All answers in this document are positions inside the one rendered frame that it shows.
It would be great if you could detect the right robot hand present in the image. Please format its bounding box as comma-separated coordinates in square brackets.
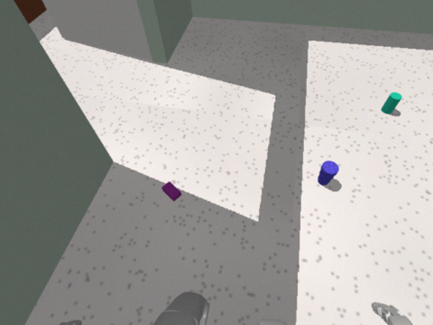
[371, 303, 412, 325]

